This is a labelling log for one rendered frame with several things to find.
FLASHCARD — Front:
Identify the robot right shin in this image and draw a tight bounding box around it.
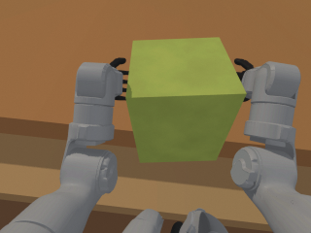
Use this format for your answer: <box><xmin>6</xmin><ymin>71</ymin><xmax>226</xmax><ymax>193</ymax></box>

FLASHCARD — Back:
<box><xmin>179</xmin><ymin>208</ymin><xmax>206</xmax><ymax>233</ymax></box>

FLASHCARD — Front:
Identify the robot left forearm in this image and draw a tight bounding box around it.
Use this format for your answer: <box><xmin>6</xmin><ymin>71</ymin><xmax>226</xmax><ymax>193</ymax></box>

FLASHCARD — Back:
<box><xmin>59</xmin><ymin>62</ymin><xmax>123</xmax><ymax>183</ymax></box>

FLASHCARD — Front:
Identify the robot right forearm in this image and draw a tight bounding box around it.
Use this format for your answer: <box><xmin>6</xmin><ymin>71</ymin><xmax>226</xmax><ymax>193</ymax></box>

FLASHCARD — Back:
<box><xmin>241</xmin><ymin>61</ymin><xmax>301</xmax><ymax>179</ymax></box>

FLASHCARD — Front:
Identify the left robot upper arm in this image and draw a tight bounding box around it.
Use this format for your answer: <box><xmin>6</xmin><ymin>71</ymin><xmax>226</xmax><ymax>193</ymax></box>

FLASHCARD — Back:
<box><xmin>0</xmin><ymin>147</ymin><xmax>118</xmax><ymax>233</ymax></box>

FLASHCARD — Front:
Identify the right robot hand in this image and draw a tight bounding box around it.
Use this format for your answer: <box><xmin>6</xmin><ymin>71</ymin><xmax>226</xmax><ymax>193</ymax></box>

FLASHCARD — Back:
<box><xmin>234</xmin><ymin>58</ymin><xmax>255</xmax><ymax>102</ymax></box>

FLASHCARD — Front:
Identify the right robot foot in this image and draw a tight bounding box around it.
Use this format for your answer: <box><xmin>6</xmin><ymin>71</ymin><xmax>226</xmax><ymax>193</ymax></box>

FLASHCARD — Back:
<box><xmin>170</xmin><ymin>221</ymin><xmax>183</xmax><ymax>233</ymax></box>

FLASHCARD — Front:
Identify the carton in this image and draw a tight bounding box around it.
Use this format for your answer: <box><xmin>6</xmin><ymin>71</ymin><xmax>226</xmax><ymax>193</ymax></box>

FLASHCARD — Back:
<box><xmin>125</xmin><ymin>37</ymin><xmax>247</xmax><ymax>163</ymax></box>

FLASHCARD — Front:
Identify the left robot hand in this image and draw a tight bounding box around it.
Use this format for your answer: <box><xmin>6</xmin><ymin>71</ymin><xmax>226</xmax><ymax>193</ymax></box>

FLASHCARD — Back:
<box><xmin>110</xmin><ymin>57</ymin><xmax>129</xmax><ymax>101</ymax></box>

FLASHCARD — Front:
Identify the right robot upper arm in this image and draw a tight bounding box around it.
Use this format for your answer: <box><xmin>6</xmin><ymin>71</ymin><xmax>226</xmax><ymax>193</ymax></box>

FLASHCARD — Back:
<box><xmin>230</xmin><ymin>146</ymin><xmax>311</xmax><ymax>233</ymax></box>

